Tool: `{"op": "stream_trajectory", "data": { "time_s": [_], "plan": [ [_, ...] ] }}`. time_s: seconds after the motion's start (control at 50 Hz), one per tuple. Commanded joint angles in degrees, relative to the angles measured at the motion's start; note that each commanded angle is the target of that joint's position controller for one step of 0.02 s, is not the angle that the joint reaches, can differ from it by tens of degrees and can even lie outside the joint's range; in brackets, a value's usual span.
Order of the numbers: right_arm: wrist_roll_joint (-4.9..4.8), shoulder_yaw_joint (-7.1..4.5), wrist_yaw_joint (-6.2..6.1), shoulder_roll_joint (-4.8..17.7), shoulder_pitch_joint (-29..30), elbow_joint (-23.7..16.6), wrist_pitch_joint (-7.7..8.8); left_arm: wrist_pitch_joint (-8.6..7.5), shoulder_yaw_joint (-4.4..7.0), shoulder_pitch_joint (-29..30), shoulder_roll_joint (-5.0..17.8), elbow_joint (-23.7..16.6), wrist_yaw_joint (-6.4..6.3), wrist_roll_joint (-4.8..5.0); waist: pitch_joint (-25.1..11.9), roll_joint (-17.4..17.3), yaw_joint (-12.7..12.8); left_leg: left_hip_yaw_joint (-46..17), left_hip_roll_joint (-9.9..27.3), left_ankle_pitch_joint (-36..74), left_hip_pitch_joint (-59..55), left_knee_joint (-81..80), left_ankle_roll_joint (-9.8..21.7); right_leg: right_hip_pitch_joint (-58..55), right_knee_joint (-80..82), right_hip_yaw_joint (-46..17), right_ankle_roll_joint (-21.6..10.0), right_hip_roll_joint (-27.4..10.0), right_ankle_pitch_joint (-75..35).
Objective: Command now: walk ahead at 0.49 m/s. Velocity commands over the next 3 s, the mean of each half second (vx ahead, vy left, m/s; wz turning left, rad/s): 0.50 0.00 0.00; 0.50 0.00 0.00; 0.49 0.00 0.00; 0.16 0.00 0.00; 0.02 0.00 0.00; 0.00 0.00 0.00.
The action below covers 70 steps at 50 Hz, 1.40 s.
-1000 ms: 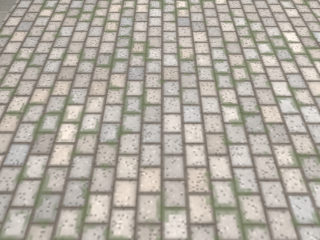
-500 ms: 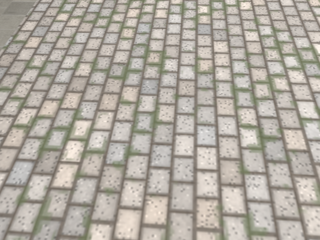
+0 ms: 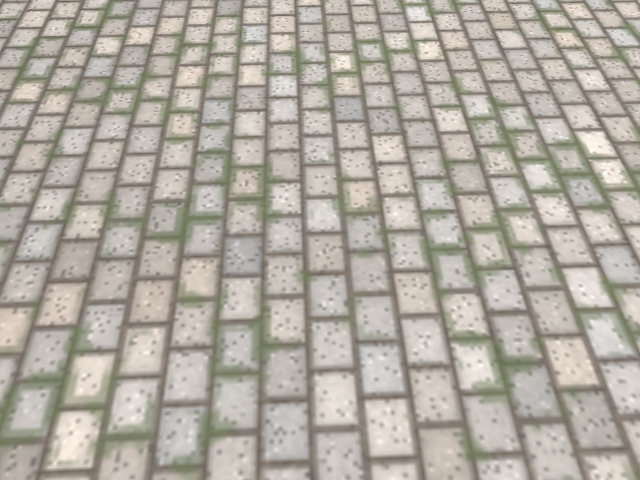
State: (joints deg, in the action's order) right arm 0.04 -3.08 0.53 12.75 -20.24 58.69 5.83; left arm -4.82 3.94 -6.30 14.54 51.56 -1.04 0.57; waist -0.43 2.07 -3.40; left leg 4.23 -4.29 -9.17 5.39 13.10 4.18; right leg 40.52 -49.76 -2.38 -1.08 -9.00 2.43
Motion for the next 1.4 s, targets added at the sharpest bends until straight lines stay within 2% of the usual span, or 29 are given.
{"op": "stream_trajectory", "data": {
  "time_s": [0.02, 0.14, 0.18, 0.22, 0.24, 0.26, 0.28, 0.3, 0.34, 0.38, 0.5, 0.58, 0.68, 0.74, 0.78, 0.8, 0.82, 0.84, 0.86, 0.9, 0.94, 0.98, 1.14, 1.28, 1.32, 1.34, 1.36, 1.38, 1.4],
  "plan": [
    [-0.59, -1.54, -0.85, 9.09, 0.8, -3.27, 0.58, -0.54, 0.08, 3.34, 1.74, -2.89, 0.58, 0.09, 3.93, -4.64, 1.04, -7.87, 14.54, 7.25, 4.3, -7.76, 7.92, -2.58, 10.14, 1.84, 0.62, 1.52, -8.56],
    [-1.17, -2.13, -1.06, 10.02, -4.21, -1.0, -0.82, -1.24, -0.41, 11.18, 2.58, -6.16, 2.6, 0.85, 5.62, -5.64, -0.91, -8.21, 18.83, 8.75, -6.78, -2.5, 6.88, -1.82, 19.22, 2.48, -1.14, 3.66, -3.03],
    [-1.22, -2.53, -1.24, 10.9, -2.93, -1.16, -1.39, -1.64, 0.22, 8.19, 4.38, -6.0, 3.01, 0.93, 3.82, -6.99, 1.59, -8.32, 19.82, 16.97, -8.96, 1.52, 5.68, -7.04, 20.79, 3.47, -2.82, 5.22, 1.26],
    [-1.06, -2.0, -1.26, 9.64, -0.63, -2.01, -1.92, -1.83, 2.64, -6.85, 8.77, -1.52, 2.65, 0.62, -5.26, -6.41, 9.07, -4.25, 15.29, 32.3, -5.12, 18.93, 3.01, -27.99, 21.72, 5.88, -5.79, 8.34, 1.16],
    [0.02, -0.94, -1.24, 7.46, -1.34, -3.54, -1.83, -1.68, 3.97, -17.88, 13.69, 0.64, 2.07, -0.16, -14.45, 0.9, 12.09, -1.12, 11.52, 17.1, 7.3, 38.37, 0.65, -46.11, 20.65, -7.43, -9.83, -3.08, 1.05],
    [-0.4, 1.14, -0.57, -0.38, -8.29, -3.53, -0.47, -1.48, 4.39, -20.6, 16.51, 2.06, 2.65, -0.3, -20.82, 16.23, 7.8, -3.82, 0.58, -20.86, 29.94, 56.62, -2.44, -63.51, 28.8, -35.46, -18.41, -14.29, 13.08],
    [-1.81, -0.21, -0.38, 6.01, -4.32, -3.23, 0.87, -1.68, 2.69, -19.4, 10.61, 1.45, 2.77, -0.06, -18.84, 9.93, 9.65, -11.55, 3.41, -23.23, 36.43, 63.49, -1.09, -62.12, 32.39, -37.92, -16.03, -12.8, 17.99],
    [-2.84, -0.93, -0.24, 8.8, 1.07, -5.07, 1.65, -1.82, 1.9, -14.24, 8.09, 0.38, 2.63, 0.09, -11.35, 7.16, 8.9, -10.44, 6.28, -18.06, 39.72, 64.09, 0.02, -55.15, 32.79, -29.08, -13.47, -11.18, 14.27],
    [-1.58, -1.38, -1.01, 8.29, 5.17, -5.73, 1.41, -1.85, 0.93, -6.39, 5.38, -1.16, 2.82, -0.71, -4.22, 0.26, 5.41, -8.49, 11.16, -9.24, 34.81, 58.37, -0.16, -39.56, 35.78, -17.41, -12.02, -7.35, 2.54],
    [-1.38, -1.53, -1.08, 6.14, 2.86, -5.3, -0.18, -2.07, 0.43, -5.96, 3.65, -0.4, 3.0, -1.2, -3.06, 2.14, 2.75, -8.7, 13.03, -6.33, 29.49, 54.37, -0.35, -33.61, 38.96, -12.19, -11.74, -4.86, -0.02],
    [-0.39, -1.67, -1.15, 4.95, 11.53, -8.3, -1.44, -1.72, 1.07, -11.38, 6.72, 1.86, 1.14, -0.65, 1.66, 0.52, 3.63, -7.28, 13.55, 6.13, 36.66, 38.58, -3.36, -33.4, 43.11, -5.17, -11.97, -3.77, -5.24],
    [-0.74, -1.04, -0.39, 3.68, 19.11, -10.23, -0.98, -1.3, 1.03, -14.54, 7.1, 2.84, 0.62, -0.14, 3.53, 1.21, 5.98, -4.79, 11.16, 15.0, 34.19, 25.78, -3.47, -34.36, 43.77, -0.9, -10.12, -1.84, -3.93],
    [-1.33, -0.48, 1.14, 3.96, 25.95, -12.94, -0.35, -0.19, 1.47, -18.72, 7.69, 5.16, 0.35, 0.35, 5.98, 1.59, 7.75, -4.28, 9.62, 11.93, 35.28, 18.45, -2.04, -42.51, 40.51, -0.7, -9.74, -5.09, -4.64],
    [-1.46, -1.14, 1.87, 6.11, 23.31, -13.1, 0.21, 0.55, 2.06, -17.11, 8.87, 5.25, 0.03, 0.55, 3.99, 3.06, 4.91, -3.17, 7.75, 5.93, 29.12, 16.26, 0.25, -45.79, 35.48, -0.66, -8.24, -6.7, -14.9],
    [-1.15, -3.36, 1.52, 10.04, 9.54, -8.99, 0.28, 1.1, 1.75, -14.72, 8.26, 4.61, 0.01, 0.48, -4.22, 2.95, -2.2, -0.18, 4.01, 5.83, 9.4, 15.33, 2.87, -42.44, 19.85, 2.77, -5.85, -2.78, -30.11],
    [-0.44, -4.68, 0.98, 14.24, -1.26, -6.55, 0.21, 1.16, 0.85, -15.19, 6.5, 3.36, 0.01, -0.35, -12.54, -2.54, -5.55, -10.45, 12.95, 6.63, -8.86, 17.1, 6.37, -30.48, 2.33, 5.29, -3.71, 0.66, -16.93],
    [-0.24, -5.51, 1.15, 18.51, -5.9, -4.94, -0.05, -0.15, -1.48, -22.59, -1.68, 3.04, 0.74, -0.45, -20.4, -18.11, -1.7, -38.83, 26.36, -4.67, -28.64, 10.4, 15.99, -7.07, -18.97, 4.02, 0.12, 11.84, 20.86],
    [-0.66, -3.88, 1.17, 13.23, -5.4, -5.27, -0.07, -1.68, -0.54, -19.32, 3.02, 3.51, 1.07, 0.85, -21.08, -15.13, -3.41, -46.02, 26.26, -10.48, -28.69, 4.55, 15.01, -0.13, -26.89, -4.4, -0.76, 10.73, 30.27],
    [-0.86, -3.09, 0.99, 10.59, -0.21, -6.15, 0.16, -2.57, 0.38, -13.74, 6.59, 1.64, 1.21, 2.17, -12.63, -12.57, -2.85, -37.48, 24.5, -8.65, -21.87, 4.09, 12.18, 4.34, -28.58, -3.86, -1.86, 7.65, 26.63],
    [0.06, -2.0, 1.07, 7.31, 8.06, -7.86, 0.41, -2.51, 0.86, -8.45, 6.7, 0.57, 0.38, 1.12, -4.37, -4.68, 0.6, -25.14, 20.64, 1.86, -4.84, 1.29, 9.84, 0.01, -22.33, -1.6, -2.13, 2.44, 17.56],
    [0.68, -1.44, 1.32, 5.56, 9.25, -7.35, 0.74, -0.87, 1.11, -11.03, 4.63, 1.12, 0.14, 0.66, -3.0, -6.38, 3.74, -20.02, 18.3, 4.76, 2.57, -1.98, 9.31, -6.2, -17.95, -2.11, -2.2, 0.37, 14.51],
    [0.28, -1.73, 0.95, 7.01, 7.59, -6.38, 0.95, 0.21, 1.01, -10.83, 3.08, 0.96, -0.02, 0.55, -1.05, -6.07, 4.48, -16.9, 17.88, 6.04, 5.37, -4.68, 10.04, -5.94, -13.79, -1.42, -1.49, -0.32, 12.75],
    [-0.48, -1.95, -0.94, 9.25, 0.78, -4.11, 0.17, 0.03, 0.59, 4.54, 2.09, -3.51, 0.9, 0.04, 3.31, -5.24, 0.74, -8.0, 14.8, 9.52, 2.05, -7.11, 7.19, -1.95, 10.95, 1.67, 0.64, 2.02, -8.67],
    [-1.03, -2.61, -1.31, 10.51, -4.06, -1.24, -1.55, -0.93, -0.03, 12.33, 3.11, -7.15, 3.12, 0.8, 5.49, -6.25, -0.67, -8.37, 19.61, 14.79, -9.85, -1.13, 6.3, -1.48, 20.14, 2.69, -1.73, 4.38, -1.41],
    [-1.14, -2.95, -1.46, 11.49, -1.94, -1.65, -2.01, -1.24, 0.92, 7.1, 5.4, -6.14, 3.29, 0.75, 2.12, -7.8, 2.93, -7.47, 19.44, 28.65, -10.66, 4.75, 4.92, -10.6, 21.43, 4.71, -3.55, 6.98, 2.01],
    [-1.26, -2.74, -1.46, 11.0, -0.48, -2.0, -2.27, -1.28, 2.1, -0.65, 7.37, -3.76, 3.1, 0.5, -2.39, -7.46, 7.07, -5.31, 17.03, 36.73, -8.89, 13.39, 3.61, -21.41, 22.63, 6.34, -5.04, 8.94, 1.0],
    [-0.8, -1.97, -1.45, 9.27, -0.06, -2.94, -2.29, -1.25, 3.51, -11.53, 10.82, -0.77, 2.62, -0.01, -9.93, -5.18, 11.11, -3.07, 13.98, 31.39, 0.11, 27.27, 1.69, -38.64, 20.24, 1.78, -7.82, 4.79, -0.74],
    [-0.28, -0.1, -0.91, 3.21, -6.32, -3.83, -1.28, -0.9, 4.96, -19.45, 16.61, 0.9, 2.3, -0.81, -19.13, 7.67, 9.9, -0.6, 4.95, 7.31, 23.99, 50.89, -2.68, -62.43, 22.29, -23.35, -16.71, -10.45, 6.77],
    [-0.8, 0.07, -0.5, 3.63, -5.38, -3.26, 0.25, -0.71, 3.57, -20.0, 13.01, 1.14, 2.43, -0.3, -22.84, 11.78, 10.12, -8.77, 1.45, -23.39, 33.1, 60.67, -2.58, -65.38, 31.49, -39.45, -18.77, -14.34, 11.76]
  ]
}}
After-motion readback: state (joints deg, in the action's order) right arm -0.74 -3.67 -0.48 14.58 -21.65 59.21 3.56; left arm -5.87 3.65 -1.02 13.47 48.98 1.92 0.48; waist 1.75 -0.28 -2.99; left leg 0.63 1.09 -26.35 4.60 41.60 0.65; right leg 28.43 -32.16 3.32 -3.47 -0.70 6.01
